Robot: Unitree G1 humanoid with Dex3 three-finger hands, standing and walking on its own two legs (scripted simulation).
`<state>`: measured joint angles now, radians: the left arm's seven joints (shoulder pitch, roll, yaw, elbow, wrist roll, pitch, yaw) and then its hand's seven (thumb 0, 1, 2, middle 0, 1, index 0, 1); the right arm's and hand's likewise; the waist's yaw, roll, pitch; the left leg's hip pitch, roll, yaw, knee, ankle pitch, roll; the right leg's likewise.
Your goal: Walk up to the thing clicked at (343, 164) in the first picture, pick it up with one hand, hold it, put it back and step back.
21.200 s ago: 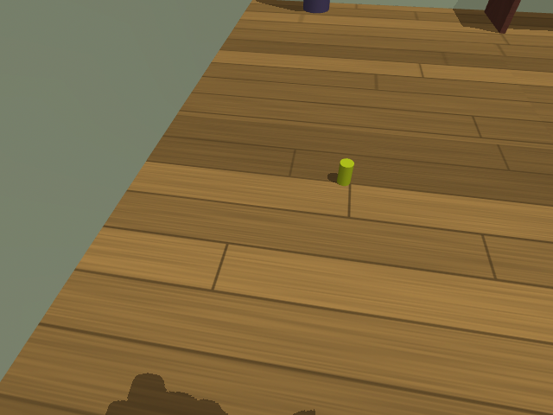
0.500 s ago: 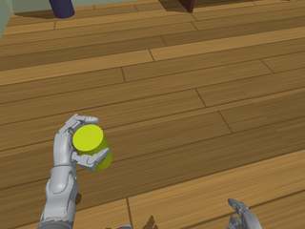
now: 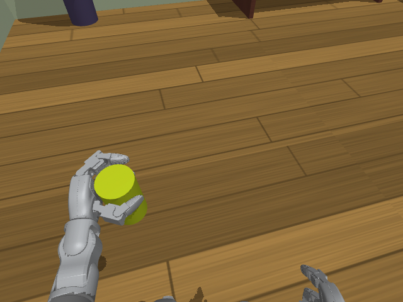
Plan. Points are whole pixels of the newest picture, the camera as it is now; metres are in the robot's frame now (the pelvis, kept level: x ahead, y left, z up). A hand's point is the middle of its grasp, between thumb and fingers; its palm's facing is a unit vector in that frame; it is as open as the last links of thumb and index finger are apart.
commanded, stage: hold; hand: left
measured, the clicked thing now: (123, 196) +0.32 +0.17 +0.03
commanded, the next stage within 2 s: crouch in 0.54 s
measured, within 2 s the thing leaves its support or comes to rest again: neither
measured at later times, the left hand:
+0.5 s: hand (119, 189) +0.32 +0.16 +0.07, palm faces +0.10 -0.99 -0.01, open 10.0 cm
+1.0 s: hand (124, 202) +0.32 +0.17 +0.01, palm faces +0.15 -0.99 +0.01, open 9.9 cm
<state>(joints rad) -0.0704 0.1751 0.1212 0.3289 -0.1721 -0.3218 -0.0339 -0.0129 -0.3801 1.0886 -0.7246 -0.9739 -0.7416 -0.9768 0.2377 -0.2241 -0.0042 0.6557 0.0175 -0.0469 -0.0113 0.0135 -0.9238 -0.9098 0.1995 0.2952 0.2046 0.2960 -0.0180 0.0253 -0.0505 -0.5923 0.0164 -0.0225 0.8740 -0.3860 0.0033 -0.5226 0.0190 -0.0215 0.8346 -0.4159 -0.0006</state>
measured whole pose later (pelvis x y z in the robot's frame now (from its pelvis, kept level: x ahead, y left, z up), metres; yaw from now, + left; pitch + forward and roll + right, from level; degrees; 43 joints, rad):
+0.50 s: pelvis +0.00 +0.00 +0.00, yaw +0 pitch +6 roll -1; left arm -0.08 0.18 0.13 0.33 -0.17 -0.31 -0.04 -0.01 -0.38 1.09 -0.73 -0.97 -0.74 -0.97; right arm 0.23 -0.22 0.00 0.64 0.02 -0.06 -0.01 0.01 -0.92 -0.91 0.20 0.30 0.20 0.30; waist -0.02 0.03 -0.05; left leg -0.60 0.02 -0.03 0.87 -0.38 0.00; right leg -0.53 0.02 -0.02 0.84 -0.41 -0.01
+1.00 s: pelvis -0.01 -0.01 -0.02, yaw +0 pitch +11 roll -2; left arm -0.14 0.17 0.18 0.50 -0.16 -0.44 -0.04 -0.01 -0.36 1.07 -0.73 -0.96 -0.74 -0.96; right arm 0.21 -0.23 -0.02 0.64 0.00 -0.07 0.01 0.01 -0.89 -0.90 0.20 0.30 0.21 0.30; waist -0.03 0.01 -0.07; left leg -0.79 0.02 -0.03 1.01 -0.42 -0.01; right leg -0.73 0.02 -0.03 0.99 -0.46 -0.01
